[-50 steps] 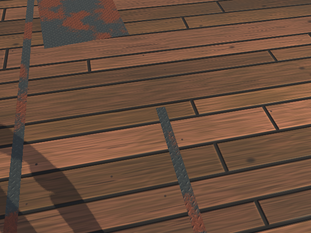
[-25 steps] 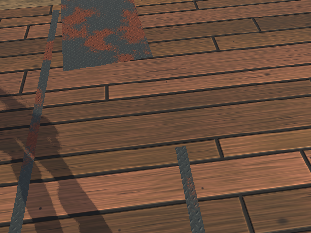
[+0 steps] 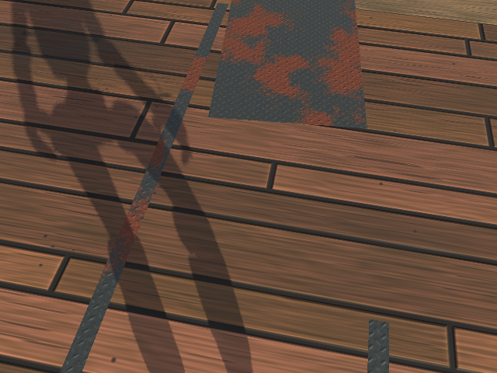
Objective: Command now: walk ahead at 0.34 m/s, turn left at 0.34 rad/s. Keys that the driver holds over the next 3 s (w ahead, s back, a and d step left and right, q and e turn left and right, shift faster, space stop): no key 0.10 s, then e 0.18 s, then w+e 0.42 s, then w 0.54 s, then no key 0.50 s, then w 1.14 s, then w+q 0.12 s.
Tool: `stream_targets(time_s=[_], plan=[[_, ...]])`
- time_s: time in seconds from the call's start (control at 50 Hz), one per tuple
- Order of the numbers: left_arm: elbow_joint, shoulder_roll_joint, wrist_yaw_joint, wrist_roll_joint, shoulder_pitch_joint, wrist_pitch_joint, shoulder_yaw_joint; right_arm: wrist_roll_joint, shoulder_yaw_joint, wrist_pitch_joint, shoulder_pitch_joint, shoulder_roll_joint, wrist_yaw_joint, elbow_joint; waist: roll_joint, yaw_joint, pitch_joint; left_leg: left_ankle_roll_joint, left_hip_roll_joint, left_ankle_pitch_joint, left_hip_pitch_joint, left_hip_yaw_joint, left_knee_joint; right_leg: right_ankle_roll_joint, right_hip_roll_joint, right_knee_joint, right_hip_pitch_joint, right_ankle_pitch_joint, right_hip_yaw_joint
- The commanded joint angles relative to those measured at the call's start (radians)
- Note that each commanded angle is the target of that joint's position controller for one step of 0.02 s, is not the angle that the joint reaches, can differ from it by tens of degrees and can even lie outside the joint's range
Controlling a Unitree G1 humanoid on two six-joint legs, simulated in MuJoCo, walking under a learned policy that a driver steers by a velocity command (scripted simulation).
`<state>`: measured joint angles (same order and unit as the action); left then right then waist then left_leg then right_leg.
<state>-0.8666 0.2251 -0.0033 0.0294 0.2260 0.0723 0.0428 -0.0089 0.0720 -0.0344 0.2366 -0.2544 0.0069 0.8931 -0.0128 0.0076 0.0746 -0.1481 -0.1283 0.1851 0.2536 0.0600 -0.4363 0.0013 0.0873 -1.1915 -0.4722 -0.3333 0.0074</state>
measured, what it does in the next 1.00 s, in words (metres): walks ahead, turning right: right foot, then left foot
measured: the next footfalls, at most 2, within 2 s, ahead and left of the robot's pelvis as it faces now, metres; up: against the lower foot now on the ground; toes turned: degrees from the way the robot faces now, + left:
right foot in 0.36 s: +0.25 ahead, -0.10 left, +0.00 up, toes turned -3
left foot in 0.86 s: +0.44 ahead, +0.07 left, +0.00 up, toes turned -18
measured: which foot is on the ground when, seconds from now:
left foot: down 0.00-0.36, up 0.38-0.84, down 0.86-1.00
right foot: up 0.00-0.34, down 0.36-0.86, up 0.88-1.00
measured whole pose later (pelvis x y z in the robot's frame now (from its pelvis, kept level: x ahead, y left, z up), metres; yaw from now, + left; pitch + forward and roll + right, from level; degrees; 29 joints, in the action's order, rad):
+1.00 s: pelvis +0.38 +0.00 +0.01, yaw -18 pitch +2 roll -1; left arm -0.88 0.28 0.03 0.03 0.32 0.05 0.08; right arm -0.03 0.03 -0.08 0.25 -0.24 0.00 0.83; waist -0.04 0.02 -0.02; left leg -0.04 -0.03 0.21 0.22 0.01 -0.40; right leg 0.08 -0.06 -0.99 -0.39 -0.34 -0.08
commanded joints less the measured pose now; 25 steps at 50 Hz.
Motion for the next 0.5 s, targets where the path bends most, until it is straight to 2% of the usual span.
stream_targets(time_s=[0.02, 0.06, 0.12, 0.2, 0.24, 0.28, 0.32, 0.34, 0.36, 0.38, 0.4, 0.42, 0.44, 0.46, 0.5], plan=[[0.010, 0.062, 0.001, 0.010, 0.137, -0.035, 0.016, 0.008, 0.013, -0.041, 0.042, -0.099, -0.003, -0.033, 0.005, 0.043, -0.086, -0.119, 0.282, -0.836, -0.091, -0.201, 0.157, -0.023, 0.005, 0.068, -0.034, 0.044, 0.004], [0.021, 0.060, 0.004, 0.005, 0.098, -0.045, 0.015, 0.004, 0.010, -0.040, 0.078, -0.110, -0.005, -0.019, 0.040, 0.031, -0.090, -0.077, 0.253, -0.909, -0.107, -0.156, 0.148, -0.025, -0.008, 0.142, -0.054, 0.118, 0.022], [0.035, 0.059, 0.007, -0.002, 0.023, -0.050, 0.008, 0.003, -0.005, -0.029, 0.101, -0.089, -0.012, -0.005, 0.079, 0.004, -0.092, -0.012, 0.227, -0.893, -0.150, -0.114, 0.146, -0.018, -0.019, 0.282, -0.068, 0.219, 0.038], [0.033, 0.050, 0.003, -0.015, -0.050, -0.046, -0.007, -0.009, -0.022, -0.028, 0.129, -0.072, -0.027, 0.026, 0.094, -0.040, -0.081, 0.019, 0.252, -0.864, -0.223, -0.070, 0.150, 0.017, -0.042, 0.465, -0.020, 0.304, 0.054], [0.027, 0.059, -0.001, -0.014, -0.048, -0.043, -0.007, -0.017, -0.025, -0.025, 0.126, -0.074, -0.038, 0.040, 0.093, -0.039, -0.070, 0.015, 0.282, -0.875, -0.253, -0.062, 0.121, 0.039, -0.064, 0.512, 0.010, 0.259, 0.047], [0.020, 0.086, -0.004, -0.006, -0.014, -0.036, 0.002, -0.013, -0.018, -0.017, 0.104, -0.098, -0.053, 0.043, 0.096, -0.019, -0.062, 0.006, 0.310, -0.952, -0.281, -0.064, 0.035, 0.069, -0.097, 0.546, 0.042, 0.154, 0.055], [-0.003, 0.093, -0.008, -0.006, 0.060, -0.030, 0.011, -0.007, -0.010, -0.012, 0.087, -0.120, -0.061, 0.041, 0.085, 0.015, -0.092, -0.001, 0.326, -0.938, -0.303, -0.065, -0.085, 0.113, -0.120, 0.625, 0.120, 0.095, 0.059], [-0.025, 0.097, -0.010, -0.005, 0.138, -0.024, 0.019, -0.005, -0.006, -0.010, 0.065, -0.133, -0.060, 0.033, 0.053, 0.064, -0.121, 0.008, 0.303, -0.817, -0.263, -0.041, -0.213, 0.148, -0.114, 0.712, 0.228, 0.168, 0.030], [-0.043, 0.168, -0.016, 0.001, 0.244, -0.021, 0.043, -0.007, -0.008, -0.015, 0.048, -0.128, -0.058, -0.006, -0.058, 0.101, -0.191, 0.032, 0.223, -0.487, -0.116, 0.012, -0.473, 0.221, 0.021, 0.744, 0.393, 0.345, -0.185], [-0.037, 0.257, -0.012, -0.009, 0.242, -0.033, 0.067, -0.007, -0.020, -0.016, 0.097, -0.053, -0.032, -0.044, -0.276, 0.041, -0.206, 0.079, -0.007, 0.358, 0.278, 0.039, -0.792, 0.427, 0.263, 0.832, 0.583, 0.413, -0.635], [-0.044, 0.211, 0.006, -0.036, 0.211, -0.043, 0.058, -0.045, -0.023, -0.012, 0.094, -0.062, -0.021, -0.030, -0.153, 0.027, -0.179, 0.071, 0.055, 0.436, 0.360, -0.116, -0.843, 0.435, 0.270, 0.921, 0.516, 0.115, -0.710], [-0.019, 0.159, 0.013, -0.028, 0.140, -0.048, 0.049, -0.037, -0.016, -0.016, 0.020, -0.086, -0.010, -0.043, -0.064, 0.021, -0.060, 0.076, 0.102, 0.338, 0.391, -0.139, -0.822, 0.401, 0.228, 0.961, 0.384, -0.109, -0.627], [-0.006, 0.118, 0.014, -0.021, 0.089, -0.054, 0.038, -0.023, -0.011, -0.022, -0.028, -0.100, -0.003, -0.059, 0.004, 0.001, -0.003, 0.085, 0.138, 0.259, 0.378, -0.133, -0.735, 0.344, 0.178, 1.012, 0.290, -0.211, -0.559], [0.000, 0.112, 0.009, -0.022, 0.067, -0.053, 0.035, -0.022, -0.011, -0.021, -0.047, -0.098, -0.001, -0.065, -0.004, -0.015, 0.018, 0.101, 0.157, 0.213, 0.346, -0.125, -0.650, 0.298, 0.129, 1.039, 0.245, -0.194, -0.505], [-0.009, 0.123, 0.003, -0.019, 0.078, -0.041, 0.040, -0.035, -0.021, -0.006, -0.034, -0.068, 0.002, -0.058, -0.041, -0.018, -0.030, 0.139, 0.155, 0.123, 0.270, -0.098, -0.574, 0.266, 0.057, 1.039, 0.232, -0.040, -0.401]])
Over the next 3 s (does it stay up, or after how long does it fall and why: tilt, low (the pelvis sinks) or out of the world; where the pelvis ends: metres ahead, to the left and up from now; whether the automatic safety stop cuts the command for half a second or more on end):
stays up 1.12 -0.28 0.00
